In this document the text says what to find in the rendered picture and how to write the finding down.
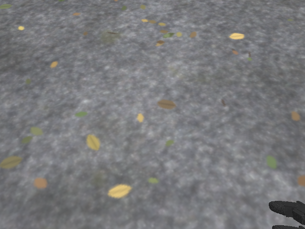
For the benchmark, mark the right robot hand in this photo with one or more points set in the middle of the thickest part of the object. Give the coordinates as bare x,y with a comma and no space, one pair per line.
295,210

